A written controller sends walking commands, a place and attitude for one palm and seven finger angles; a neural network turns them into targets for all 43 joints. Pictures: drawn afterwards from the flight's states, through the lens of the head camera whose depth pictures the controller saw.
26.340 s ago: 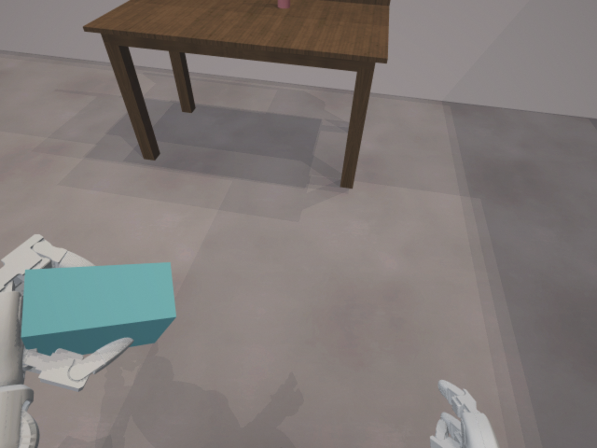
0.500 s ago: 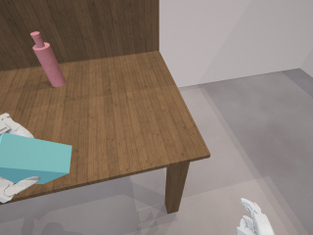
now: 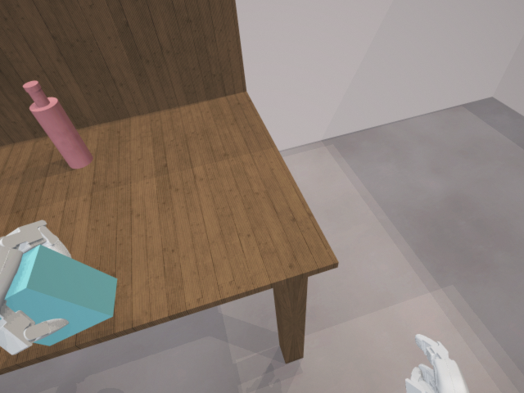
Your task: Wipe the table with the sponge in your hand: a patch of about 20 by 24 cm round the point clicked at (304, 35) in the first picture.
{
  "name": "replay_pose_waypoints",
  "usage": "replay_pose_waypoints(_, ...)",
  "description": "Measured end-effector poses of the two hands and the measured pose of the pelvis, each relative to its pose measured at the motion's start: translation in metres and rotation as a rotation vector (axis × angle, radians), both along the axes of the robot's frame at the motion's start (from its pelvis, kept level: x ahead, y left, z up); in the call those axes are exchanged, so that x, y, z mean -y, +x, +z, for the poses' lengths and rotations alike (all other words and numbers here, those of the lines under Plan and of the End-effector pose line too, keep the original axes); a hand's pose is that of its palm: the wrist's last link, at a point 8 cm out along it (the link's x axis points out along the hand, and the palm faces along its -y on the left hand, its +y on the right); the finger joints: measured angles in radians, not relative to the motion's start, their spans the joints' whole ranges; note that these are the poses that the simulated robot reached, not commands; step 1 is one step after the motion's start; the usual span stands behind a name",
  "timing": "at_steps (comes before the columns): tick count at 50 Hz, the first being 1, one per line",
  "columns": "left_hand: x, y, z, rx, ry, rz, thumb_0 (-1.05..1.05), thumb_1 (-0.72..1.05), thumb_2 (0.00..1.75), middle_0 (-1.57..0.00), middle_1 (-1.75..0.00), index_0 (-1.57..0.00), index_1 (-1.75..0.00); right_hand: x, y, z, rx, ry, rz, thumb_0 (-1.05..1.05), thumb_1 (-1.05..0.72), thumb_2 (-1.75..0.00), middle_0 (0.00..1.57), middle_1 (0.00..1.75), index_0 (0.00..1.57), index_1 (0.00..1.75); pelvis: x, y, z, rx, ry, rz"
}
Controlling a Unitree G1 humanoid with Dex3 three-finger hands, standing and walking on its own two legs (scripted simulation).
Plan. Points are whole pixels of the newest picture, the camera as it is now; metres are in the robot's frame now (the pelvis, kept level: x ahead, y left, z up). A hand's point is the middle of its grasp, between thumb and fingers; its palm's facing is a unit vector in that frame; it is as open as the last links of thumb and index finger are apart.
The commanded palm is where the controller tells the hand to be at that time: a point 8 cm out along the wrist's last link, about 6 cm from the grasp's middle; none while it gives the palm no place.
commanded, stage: turn the palm down, sponge in hand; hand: left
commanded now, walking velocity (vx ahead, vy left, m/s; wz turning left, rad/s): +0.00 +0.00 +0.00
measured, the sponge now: (58, 304) +0.19 +0.30 +0.09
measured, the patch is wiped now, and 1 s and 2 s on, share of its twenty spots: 0.00 0.00 0.00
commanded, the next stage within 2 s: move the sponge above the wiping area in 1.16 s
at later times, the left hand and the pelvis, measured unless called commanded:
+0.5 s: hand (58, 275) +0.22 +0.30 +0.12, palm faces +0.02 -0.25 -0.97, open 10.0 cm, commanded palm +0.19 +0.31 +0.19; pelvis +0.00 +0.03 +0.02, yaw +0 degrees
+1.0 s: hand (62, 269) +0.23 +0.30 +0.11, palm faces -0.01 -0.10 -1.00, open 10.0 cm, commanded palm +0.20 +0.32 +0.19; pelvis +0.01 +0.04 +0.02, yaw -1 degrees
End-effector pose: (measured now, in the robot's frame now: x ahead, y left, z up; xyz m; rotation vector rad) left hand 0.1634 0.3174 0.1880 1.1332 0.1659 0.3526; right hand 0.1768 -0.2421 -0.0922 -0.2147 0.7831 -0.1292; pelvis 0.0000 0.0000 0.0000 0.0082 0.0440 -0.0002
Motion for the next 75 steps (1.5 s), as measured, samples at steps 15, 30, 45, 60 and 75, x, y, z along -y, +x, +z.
replay_pose_waypoints(15, 0.003, 0.025, 0.014, 0.074, 0.16, -0.005, 0.0, -0.5, 1.03, -0.75, -1.32, -0.77, -1.32, -0.038, 0.036, 0.024, 0.07, 0.043, 0.033, 0.02, -0.9, -0.9, 0.2, 0.3, 0.2, 0.3, -0.018, 0.005, 0.008, 0.03, -0.011, -0.009)
replay_pose_waypoints(30, 0.023, 0.044, -0.009, -0.104, 0.253, -0.122, 0.0, -0.5, 1.03, -0.75, -1.33, -0.77, -1.32, -0.074, 0.053, 0.034, 0.058, 0.043, 0.132, 0.02, -0.9, -0.9, 0.2, 0.3, 0.2, 0.3, -0.035, 0.003, 0.018, 0.059, -0.012, -0.013)
replay_pose_waypoints(45, -0.001, 0.046, -0.022, -0.242, 0.222, 0.076, 0.0, -0.5, 1.03, -0.74, -1.33, -0.77, -1.33, -0.084, 0.07, 0.034, 0.055, 0.079, 0.158, 0.02, -0.9, -0.9, 0.2, 0.3, 0.2, 0.3, -0.041, 0.005, 0.022, 0.066, -0.011, 0.002)
replay_pose_waypoints(60, -0.01, 0.053, 0.003, -0.119, 0.28, 0.142, 0.0, -0.5, 1.03, -0.74, -1.33, -0.77, -1.33, -0.079, 0.074, 0.037, 0.049, 0.09, 0.158, 0.02, -0.9, -0.9, 0.2, 0.3, 0.2, 0.3, -0.035, 0.01, 0.023, 0.075, -0.012, -0.003)
replay_pose_waypoints(75, 0.007, 0.054, -0.01, -0.138, 0.326, 0.016, 0.0, -0.5, 1.03, -0.74, -1.33, -0.77, -1.33, -0.067, 0.063, 0.034, 0.023, 0.06, 0.147, 0.02, -0.91, -0.9, 0.2, 0.3, 0.2, 0.3, -0.026, 0.009, 0.022, 0.077, -0.009, -0.018)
